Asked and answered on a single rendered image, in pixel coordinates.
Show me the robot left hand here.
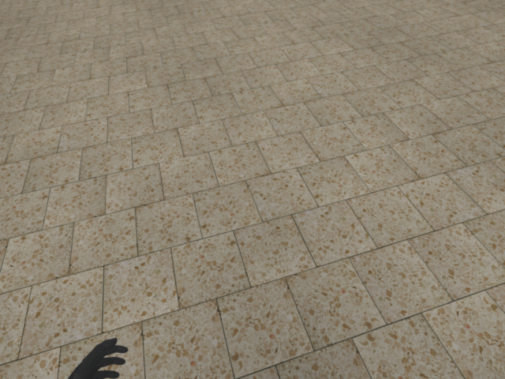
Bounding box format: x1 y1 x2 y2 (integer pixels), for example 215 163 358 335
68 338 128 379

